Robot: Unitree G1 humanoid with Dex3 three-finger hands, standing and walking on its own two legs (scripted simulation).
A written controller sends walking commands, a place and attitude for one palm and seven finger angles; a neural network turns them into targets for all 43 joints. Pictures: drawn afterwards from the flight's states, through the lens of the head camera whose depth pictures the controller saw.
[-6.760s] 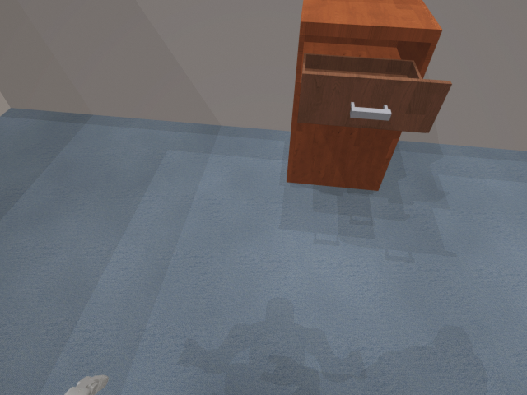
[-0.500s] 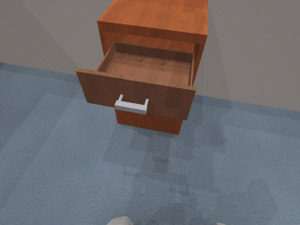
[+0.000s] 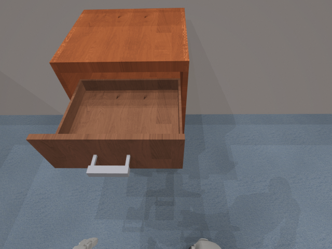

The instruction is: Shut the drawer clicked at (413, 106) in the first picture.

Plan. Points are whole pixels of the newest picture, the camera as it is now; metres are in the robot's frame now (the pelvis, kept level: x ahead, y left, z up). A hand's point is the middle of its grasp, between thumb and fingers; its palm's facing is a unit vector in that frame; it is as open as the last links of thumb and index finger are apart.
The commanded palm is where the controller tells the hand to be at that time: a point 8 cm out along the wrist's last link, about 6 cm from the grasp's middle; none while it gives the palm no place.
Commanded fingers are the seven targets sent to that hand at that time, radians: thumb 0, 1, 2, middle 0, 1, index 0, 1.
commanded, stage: take the last steps up to it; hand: left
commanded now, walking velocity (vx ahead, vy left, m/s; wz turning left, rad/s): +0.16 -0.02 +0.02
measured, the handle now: (110, 164) +0.37 +0.18 -0.08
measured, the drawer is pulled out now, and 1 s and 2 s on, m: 0.30 0.30 0.30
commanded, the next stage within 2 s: come to a stop and stand still in 0.04 s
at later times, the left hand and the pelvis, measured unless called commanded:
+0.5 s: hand out of the picture +0.09 +0.16 -0.17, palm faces +0.08 -0.97 -0.23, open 7.3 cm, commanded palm none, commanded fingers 0.00 0.90 0.90 -0.20 -0.30 -0.20 -0.30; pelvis +0.07 -0.02 +0.00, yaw +1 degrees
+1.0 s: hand out of the picture +0.01 +0.16 -0.16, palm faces +0.03 -0.98 -0.21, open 7.4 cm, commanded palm none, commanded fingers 0.00 0.90 0.90 -0.20 -0.30 -0.20 -0.30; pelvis +0.04 -0.01 +0.01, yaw +0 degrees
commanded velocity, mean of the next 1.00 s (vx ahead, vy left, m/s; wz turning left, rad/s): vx -0.05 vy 0.04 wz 0.00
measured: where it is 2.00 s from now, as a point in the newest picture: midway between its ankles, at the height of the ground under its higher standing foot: outside the picture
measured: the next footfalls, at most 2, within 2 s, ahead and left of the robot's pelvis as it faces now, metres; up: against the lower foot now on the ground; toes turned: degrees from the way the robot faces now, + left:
right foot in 0.02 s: +0.14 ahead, -0.11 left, +0.00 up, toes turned -7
left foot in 0.54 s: +0.10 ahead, +0.11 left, +0.00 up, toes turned +4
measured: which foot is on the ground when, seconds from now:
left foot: down 0.00-0.04, up 0.06-0.52, down 0.54-1.00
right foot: up 0.00-0.00, down 0.02-0.60, up 0.62-0.76, down 0.78-1.00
